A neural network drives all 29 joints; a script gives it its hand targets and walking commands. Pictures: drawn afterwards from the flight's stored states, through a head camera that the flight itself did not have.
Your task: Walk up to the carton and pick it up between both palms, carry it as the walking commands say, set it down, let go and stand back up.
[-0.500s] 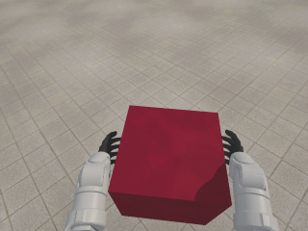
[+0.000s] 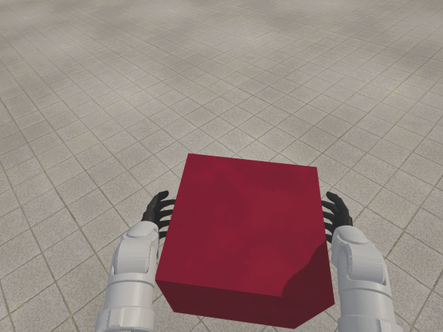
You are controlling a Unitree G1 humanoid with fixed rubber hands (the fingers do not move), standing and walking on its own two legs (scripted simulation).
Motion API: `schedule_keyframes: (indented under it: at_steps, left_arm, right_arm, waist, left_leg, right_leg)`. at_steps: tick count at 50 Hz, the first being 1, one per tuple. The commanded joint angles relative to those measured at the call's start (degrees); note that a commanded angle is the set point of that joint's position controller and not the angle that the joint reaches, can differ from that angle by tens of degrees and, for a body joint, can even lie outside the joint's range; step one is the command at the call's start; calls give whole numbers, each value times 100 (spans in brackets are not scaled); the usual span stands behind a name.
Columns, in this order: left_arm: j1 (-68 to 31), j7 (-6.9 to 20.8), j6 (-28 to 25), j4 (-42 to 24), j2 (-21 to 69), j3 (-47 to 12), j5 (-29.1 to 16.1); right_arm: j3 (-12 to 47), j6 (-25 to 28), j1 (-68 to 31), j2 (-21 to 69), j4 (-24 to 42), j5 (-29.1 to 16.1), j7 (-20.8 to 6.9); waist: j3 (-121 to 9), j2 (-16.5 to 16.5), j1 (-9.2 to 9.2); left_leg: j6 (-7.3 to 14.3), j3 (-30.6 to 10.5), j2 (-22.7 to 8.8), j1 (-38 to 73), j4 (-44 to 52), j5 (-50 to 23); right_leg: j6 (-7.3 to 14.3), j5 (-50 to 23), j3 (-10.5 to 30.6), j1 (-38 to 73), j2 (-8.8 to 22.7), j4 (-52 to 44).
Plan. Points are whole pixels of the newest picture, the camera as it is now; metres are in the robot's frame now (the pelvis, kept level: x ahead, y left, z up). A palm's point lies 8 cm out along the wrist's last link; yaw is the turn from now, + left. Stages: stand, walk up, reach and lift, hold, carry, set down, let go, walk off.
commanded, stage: reach and lift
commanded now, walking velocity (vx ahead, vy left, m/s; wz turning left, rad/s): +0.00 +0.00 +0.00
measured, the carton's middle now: (242, 242) +0.29 +0.00 -0.04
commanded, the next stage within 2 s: hold in 0.76 s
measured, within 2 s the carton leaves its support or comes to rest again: neither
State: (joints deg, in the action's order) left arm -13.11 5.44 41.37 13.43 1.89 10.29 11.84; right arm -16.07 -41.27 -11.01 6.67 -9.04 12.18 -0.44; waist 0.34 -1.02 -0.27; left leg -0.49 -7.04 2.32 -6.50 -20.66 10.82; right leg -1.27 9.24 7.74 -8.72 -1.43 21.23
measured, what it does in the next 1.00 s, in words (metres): stands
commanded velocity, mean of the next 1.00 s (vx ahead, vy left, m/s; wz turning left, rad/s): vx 0.00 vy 0.00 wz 0.00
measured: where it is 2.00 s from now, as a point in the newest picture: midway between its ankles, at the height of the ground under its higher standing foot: outside the picture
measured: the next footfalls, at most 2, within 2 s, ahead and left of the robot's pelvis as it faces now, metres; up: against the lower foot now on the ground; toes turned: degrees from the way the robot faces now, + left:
left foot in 1.56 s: +0.13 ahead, +0.08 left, +0.00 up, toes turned +0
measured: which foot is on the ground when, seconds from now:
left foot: down 0.00-1.00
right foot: down 0.00-1.00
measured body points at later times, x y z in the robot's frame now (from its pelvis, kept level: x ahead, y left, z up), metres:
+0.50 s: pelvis +0.00 -0.01 +0.00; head -0.01 -0.02 +0.45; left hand +0.28 +0.16 +0.02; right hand +0.28 -0.19 +0.01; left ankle +0.01 +0.13 -0.75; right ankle +0.03 -0.13 -0.75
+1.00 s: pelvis +0.01 +0.00 +0.00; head -0.02 -0.01 +0.45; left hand +0.28 +0.17 +0.03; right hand +0.28 -0.18 +0.02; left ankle +0.01 +0.13 -0.75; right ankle +0.03 -0.13 -0.75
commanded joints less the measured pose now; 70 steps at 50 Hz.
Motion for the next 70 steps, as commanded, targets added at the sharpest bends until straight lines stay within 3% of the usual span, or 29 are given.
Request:
schedule_keyframes:
  at_steps: [1, 3, 5, 14, 15, 19, 22, 25, 26, 27, 29, 31, 33, 34, 38, 42, 43, 46, 49, 55, 56, 57, 58, 61, 63, 64, 66, 69, 70]
  left_arm:
    - [-3385, 1125, -422, -1472, 4982, -3483, -1529]
    - [-3552, 1090, -412, -1600, 4996, -3533, -1527]
    - [-3392, 1074, -363, -1368, 4823, -3412, -1459]
    - [-3154, 1009, -439, -1840, 4976, -3676, -1683]
    - [-3227, 983, -472, -2175, 4958, -3806, -1734]
    - [-3210, 975, -333, -1900, 4690, -3792, -1588]
    - [-2891, 1004, -410, -1714, 4734, -3714, -1514]
    - [-3355, 1012, -429, -2222, 4589, -3796, -1606]
    - [-3093, 1022, -426, -1951, 4531, -3631, -1565]
    - [-3284, 1077, -386, -2028, 4710, -3813, -1657]
    - [-3345, 1068, -402, -1649, 4480, -3442, -1509]
    - [-3342, 1091, -448, -1891, 4563, -3610, -1503]
    - [-3306, 1137, -450, -2013, 4762, -3758, -1649]
    - [-3270, 1128, -446, -1943, 4544, -3539, -1569]
    - [-2989, 1118, -343, -1974, 4581, -3580, -1413]
    - [-3130, 1157, -335, -1971, 4672, -3680, -1607]
    - [-2907, 1147, -304, -1947, 4802, -3754, -1599]
    - [-2785, 1016, -310, -2218, 4706, -3895, -1657]
    - [-2776, 933, -249, -2263, 4658, -3827, -1621]
    - [-3041, 871, -282, -2384, 4542, -3839, -1619]
    - [-2689, 876, -250, -2213, 4608, -3716, -1538]
    - [-3026, 882, -177, -2345, 4835, -4030, -1942]
    - [-3092, 913, -89, -2377, 4870, -3978, -1905]
    - [-3371, 956, -8, -2295, 4794, -3970, -1878]
    - [-3547, 979, 235, -2495, 5020, -4176, -2188]
    - [-3490, 978, 365, -2606, 4837, -4122, -2123]
    - [-3634, 960, 684, -2764, 4725, -4144, -2303]
    - [-3028, 846, 1220, -2982, 4862, -4036, -2565]
    - [-3265, 803, 1386, -3138, 4804, -4007, -2637]
  right_arm:
    - [4325, 183, -3316, 5012, 775, -1668, -1536]
    - [4155, 224, -3290, 4817, 701, -1674, -1532]
    - [4221, 101, -3327, 4809, 622, -1544, -1528]
    - [4464, 272, -3113, 4673, 1176, -1716, -1507]
    - [4597, 231, -2836, 4915, 1137, -1861, -1460]
    - [4282, 120, -2615, 4499, 916, -1504, -1436]
    - [4455, 219, -2889, 4542, 1134, -1608, -1442]
    - [4398, 182, -2789, 4732, 1030, -1646, -1435]
    - [4410, 164, -2902, 4683, 1086, -1615, -1454]
    - [4641, 164, -2852, 4846, 1161, -1749, -1436]
    - [4361, 118, -3065, 4651, 992, -1543, -1417]
    - [4485, 147, -3014, 4907, 972, -1704, -1423]
    - [4448, 125, -2887, 4882, 961, -1646, -1479]
    - [4420, 61, -2726, 4947, 771, -1598, -1455]
    - [4400, 91, -2707, 4881, 1049, -1639, -1407]
    - [4514, 23, -2773, 4861, 1089, -1601, -1398]
    - [4403, 34, -2451, 4610, 1030, -1625, -1424]
    - [4455, 90, -2410, 4607, 1231, -1573, -1387]
    - [4425, 65, -2336, 4438, 1242, -1655, -1398]
    - [4388, 82, -2543, 4491, 1248, -1619, -1403]
    - [4354, 73, -2389, 4452, 1204, -1577, -1433]
    - [4532, 82, -2557, 4379, 1516, -1712, -1380]
    - [4526, -22, -2630, 4446, 1600, -1711, -1388]
    - [4427, -129, -2950, 4507, 1399, -1686, -1363]
    - [4654, -374, -2937, 4649, 1524, -1935, -1324]
    - [4543, -485, -2867, 4575, 1582, -1913, -1300]
    - [4620, -819, -2755, 4504, 1556, -1958, -1198]
    - [4902, -1372, -3238, 4466, 2498, -2429, -1120]
    - [4875, -1535, -3140, 4459, 2616, -2431, -1083]
  waist:
    - [-2470, 83, 66]
    - [-2300, -376, -69]
    - [-1906, 242, 7]
    - [-2382, 148, 38]
    - [-2608, -243, 129]
    - [-1860, 109, -148]
    - [-1935, 373, 58]
    - [-2212, 66, 54]
    - [-1961, 531, 123]
    - [-2132, 124, 92]
    - [-1532, 569, 114]
    - [-2029, 22, 303]
    - [-2223, 313, 28]
    - [-2136, 624, 169]
    - [-2092, -79, 198]
    - [-1903, 446, 90]
    - [-2037, -210, -18]
    - [-2033, 356, -18]
    - [-1920, -125, 10]
    - [-1630, 204, 63]
    - [-1840, 159, 110]
    - [-2827, -89, 72]
    - [-3129, 353, 81]
    - [-2788, 259, 0]
    - [-2258, -1045, -154]
    - [-1985, -1116, -105]
    - [-1568, -981, -105]
    - [-1501, -349, 91]
    - [-1689, 895, 115]
  left_leg:
    - [-62, 300, 259, 691, 288, -1363]
    - [-133, 284, 272, 686, 304, -1498]
    - [-12, 299, 275, 459, 388, -983]
    - [-80, 257, 283, 705, 287, -1712]
    - [-79, 360, 327, 729, 247, -1697]
    - [-53, 324, 279, 585, 396, -1038]
    - [-16, 332, 268, 493, 431, -1026]
    - [-12, 375, 336, 548, 387, -1039]
    - [46, 361, 325, 435, 477, -1064]
    - [56, 415, 367, 436, 381, -902]
    - [125, 367, 311, 191, 488, -240]
    - [91, 460, 362, 284, 371, -459]
    - [79, 400, 381, 409, 362, -1013]
    - [132, 395, 319, 406, 427, -977]
    - [55, 428, 385, 451, 437, -997]
    - [65, 395, 312, 359, 457, -1088]
    - [9, 403, 329, 716, 393, -1299]
    - [28, 269, 228, 659, 412, -1372]
    - [-27, 337, 269, 563, 438, -1262]
    - [-11, 375, 263, 446, 483, -1042]
    - [3, 337, 209, 527, 513, -1282]
    - [-42, 364, -501, 867, -758, -1094]
    - [123, 390, -790, 604, -923, -537]
    - [502, -253, -841, 542, -487, 2172]
    - [981, -1798, -1851, 882, 702, 2881]
    - [1155, -2153, -2373, 753, 964, 2778]
    - [1065, -1445, -2216, -229, 912, 2557]
    - [473, 301, -1218, -1786, -173, 1845]
    - [76, 899, -777, -2273, -1634, 1378]
  right_leg:
    - [16, -1203, -512, 951, -410, -161]
    - [25, -1312, -490, 816, -382, -163]
    - [-31, -958, -472, 791, -364, -231]
    - [-13, -1745, -490, 878, -396, -116]
    - [-36, -1904, -405, 988, -293, -47]
    - [26, -1004, -479, 698, -400, -231]
    - [-3, -959, -484, 748, -385, -239]
    - [-25, -1211, -446, 931, -333, -210]
    - [-65, -1231, -500, 828, -379, -239]
    - [-46, -1130, -467, 970, -349, -154]
    - [-61, -465, -443, 683, -278, -283]
    - [-12, -692, -348, 884, -238, -251]
    - [-60, -1293, -417, 1107, -321, -192]
    - [-114, -1433, -386, 1069, -288, -196]
    - [-50, -1296, -385, 1091, -283, -242]
    - [-51, -1170, -449, 1034, -358, -256]
    - [28, -1240, -411, 813, -347, -294]
    - [3, -1337, -435, 952, -397, -226]
    - [47, -1176, -412, 925, -391, -225]
    - [32, -992, -392, 762, -348, -208]
    - [39, -1221, -434, 874, -412, -224]
    - [384, -2352, 92, 733, 672, 599]
    - [513, -2320, 358, 296, 897, 876]
    - [512, 1507, 465, -1449, 530, 850]
    - [212, 1587, -438, -2992, -22, 2451]
    - [206, 1453, -597, -3253, 320, 2611]
    - [255, 1170, -775, -2692, 607, 2324]
    - [288, 746, -1103, -261, 110, 768]
    - [371, 746, 350, 321, 1082, -132]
